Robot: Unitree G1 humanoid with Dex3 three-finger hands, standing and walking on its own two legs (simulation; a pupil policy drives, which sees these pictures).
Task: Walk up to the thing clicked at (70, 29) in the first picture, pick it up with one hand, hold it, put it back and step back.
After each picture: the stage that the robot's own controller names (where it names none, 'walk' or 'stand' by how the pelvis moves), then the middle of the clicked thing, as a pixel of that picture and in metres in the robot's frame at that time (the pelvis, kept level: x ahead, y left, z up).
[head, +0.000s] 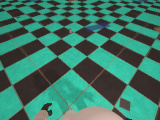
stand; (70, 30) +2.12 +0.62 -0.72
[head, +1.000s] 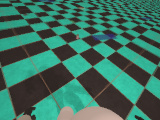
walk; (77, 36) +2.02 +0.29 -0.69
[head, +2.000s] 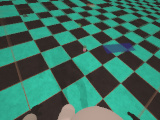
walk; (84, 48) +1.38 +0.07 -0.71
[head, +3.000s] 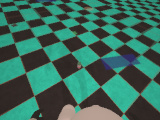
walk; (79, 65) +0.90 +0.13 -0.71
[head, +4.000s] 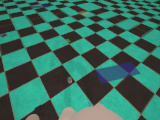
walk; (69, 80) +0.61 +0.25 -0.71
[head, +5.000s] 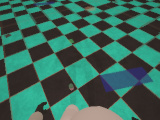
stand; (71, 87) +0.45 +0.24 -0.70
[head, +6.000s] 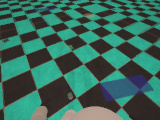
stand; (70, 96) +0.36 +0.22 -0.71
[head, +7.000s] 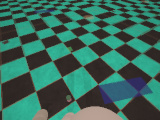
stand; (68, 98) +0.34 +0.24 -0.72
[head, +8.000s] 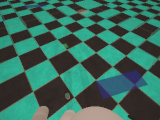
stand; (67, 96) +0.32 +0.25 -0.72
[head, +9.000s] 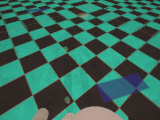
stand; (67, 100) +0.30 +0.25 -0.72
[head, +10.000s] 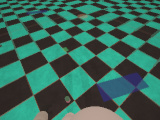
stand; (67, 99) +0.31 +0.27 -0.72
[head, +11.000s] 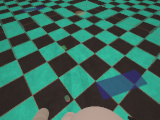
stand; (67, 98) +0.30 +0.26 -0.72
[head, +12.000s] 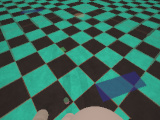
stand; (66, 100) +0.29 +0.26 -0.72
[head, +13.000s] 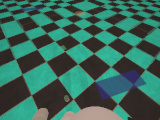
stand; (66, 98) +0.30 +0.26 -0.72
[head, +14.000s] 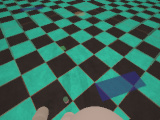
stand; (66, 99) +0.29 +0.26 -0.71
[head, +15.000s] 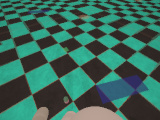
stand; (66, 99) +0.31 +0.27 -0.72
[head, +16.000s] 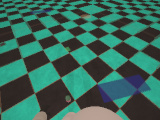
stand; (68, 98) +0.32 +0.26 -0.73
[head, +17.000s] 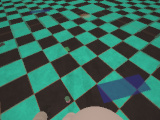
stand; (67, 99) +0.31 +0.27 -0.73
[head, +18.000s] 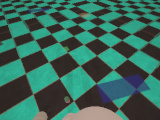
stand; (67, 99) +0.30 +0.27 -0.73
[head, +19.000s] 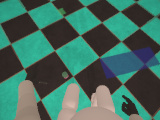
go down; (65, 75) +0.37 +0.24 -0.52
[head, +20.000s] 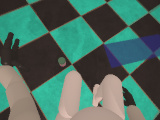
go down; (62, 62) +0.42 +0.24 -0.33
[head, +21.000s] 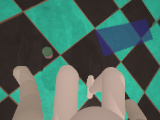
close in; (47, 53) +0.42 +0.26 -0.26
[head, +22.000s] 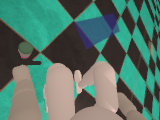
close; (25, 50) +0.41 +0.28 -0.23
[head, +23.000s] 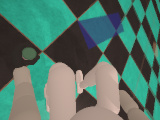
lift; (28, 54) +0.38 +0.27 -0.23
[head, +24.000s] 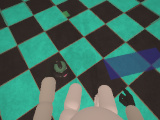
lift; (61, 69) +0.33 +0.20 -0.02
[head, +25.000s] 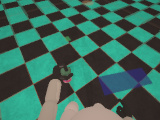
hold; (66, 74) +0.31 +0.17 -0.02
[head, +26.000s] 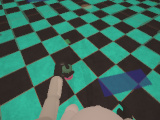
hold; (67, 72) +0.33 +0.17 -0.01
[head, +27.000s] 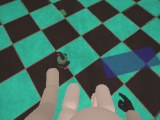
crouch; (63, 62) +0.39 +0.19 -0.07
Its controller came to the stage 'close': yes
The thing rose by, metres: 0.72
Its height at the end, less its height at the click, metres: +0.44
